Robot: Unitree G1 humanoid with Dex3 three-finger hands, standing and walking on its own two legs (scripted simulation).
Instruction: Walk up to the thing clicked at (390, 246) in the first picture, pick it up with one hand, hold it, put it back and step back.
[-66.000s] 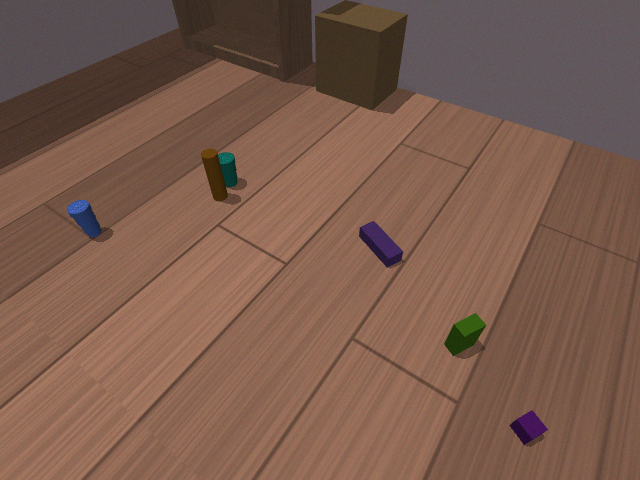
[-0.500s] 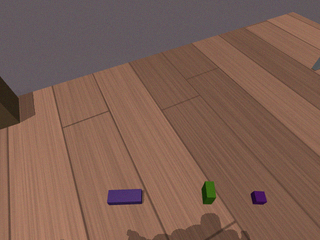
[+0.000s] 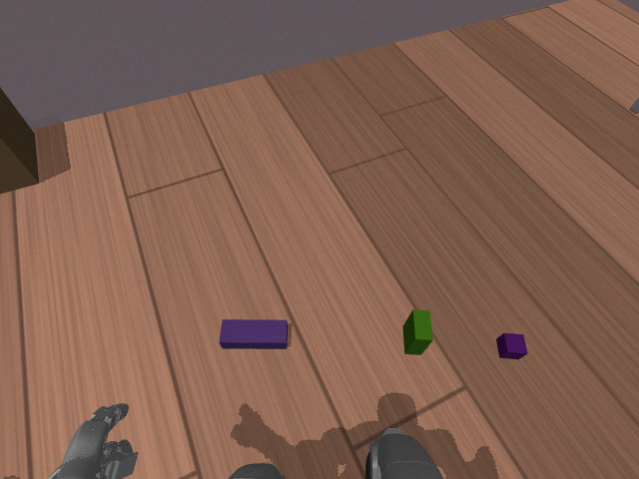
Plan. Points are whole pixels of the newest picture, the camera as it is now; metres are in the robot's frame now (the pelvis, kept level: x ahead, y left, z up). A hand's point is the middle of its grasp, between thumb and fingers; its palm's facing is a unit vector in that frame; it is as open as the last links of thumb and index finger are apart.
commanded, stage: step back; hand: left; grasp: from above
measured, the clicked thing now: (254, 334) +0.54 +0.18 -0.71
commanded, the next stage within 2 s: none
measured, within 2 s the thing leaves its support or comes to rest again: neither
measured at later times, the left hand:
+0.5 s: hand out of the picture +0.02 +0.26 -0.12, palm faces -0.12 -0.90 -0.42, open 7.4 cm
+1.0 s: hand out of the picture -0.13 +0.29 -0.13, palm faces -0.04 -0.93 -0.35, open 7.4 cm
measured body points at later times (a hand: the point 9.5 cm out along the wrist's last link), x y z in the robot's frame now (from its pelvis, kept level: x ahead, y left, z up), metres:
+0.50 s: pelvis -0.10 +0.00 +0.02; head -0.05 -0.02 +0.46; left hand +0.03 +0.31 -0.09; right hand -0.01 -0.31 -0.11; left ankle -0.05 +0.11 -0.68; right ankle -0.09 -0.10 -0.71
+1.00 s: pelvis -0.25 +0.03 +0.03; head -0.20 +0.06 +0.47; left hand -0.12 +0.34 -0.10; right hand -0.18 -0.29 -0.08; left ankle -0.21 +0.15 -0.71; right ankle -0.27 -0.12 -0.61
